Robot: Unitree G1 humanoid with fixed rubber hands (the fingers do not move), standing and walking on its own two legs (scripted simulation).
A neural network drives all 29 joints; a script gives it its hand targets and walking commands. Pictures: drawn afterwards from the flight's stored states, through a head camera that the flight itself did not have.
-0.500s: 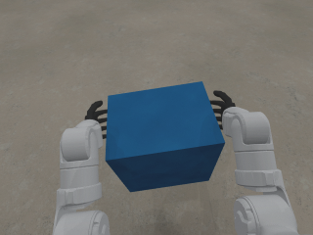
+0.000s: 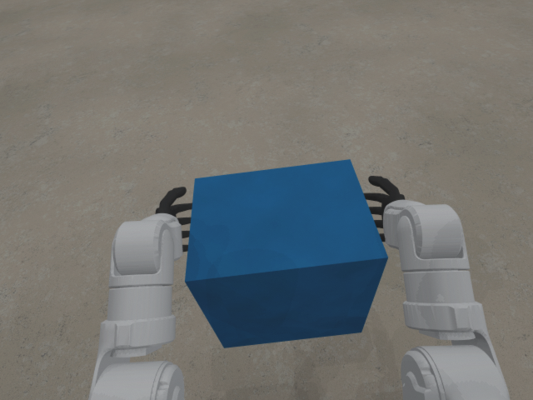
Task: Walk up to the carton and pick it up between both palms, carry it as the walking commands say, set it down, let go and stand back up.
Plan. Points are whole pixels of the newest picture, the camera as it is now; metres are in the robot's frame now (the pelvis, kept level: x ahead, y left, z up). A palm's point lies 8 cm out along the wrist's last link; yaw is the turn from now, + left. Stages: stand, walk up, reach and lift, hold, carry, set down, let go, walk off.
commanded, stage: carry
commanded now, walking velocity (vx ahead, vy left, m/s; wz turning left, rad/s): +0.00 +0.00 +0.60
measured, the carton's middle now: (283, 259) +0.34 -0.02 +0.03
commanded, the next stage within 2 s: none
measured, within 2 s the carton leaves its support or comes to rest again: neither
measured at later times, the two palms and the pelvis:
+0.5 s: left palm (33, 358) +0.20 +0.28 +0.10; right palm (286, 260) +0.30 -0.02 +0.08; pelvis -0.09 +0.01 -0.01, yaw +18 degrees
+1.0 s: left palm out of the picture +0.05 +0.31 +0.12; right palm (248, 334) +0.20 +0.03 +0.11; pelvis -0.17 +0.02 +0.00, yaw +22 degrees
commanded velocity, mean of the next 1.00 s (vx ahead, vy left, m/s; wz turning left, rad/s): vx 0.00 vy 0.00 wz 0.25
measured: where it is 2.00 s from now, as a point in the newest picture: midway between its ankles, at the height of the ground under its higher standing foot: outside the picture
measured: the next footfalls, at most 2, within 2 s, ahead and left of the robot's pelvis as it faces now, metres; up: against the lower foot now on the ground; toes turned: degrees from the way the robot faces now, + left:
left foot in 0.12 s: +0.04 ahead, +0.16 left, +0.00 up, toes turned +10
right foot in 0.42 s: -0.04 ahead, -0.07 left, +0.00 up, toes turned +17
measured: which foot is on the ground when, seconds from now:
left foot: up 0.00-0.10, down 0.12-0.44, up 0.46-0.66, down 0.68-1.00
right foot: down 0.00-0.12, up 0.14-0.40, down 0.42-1.00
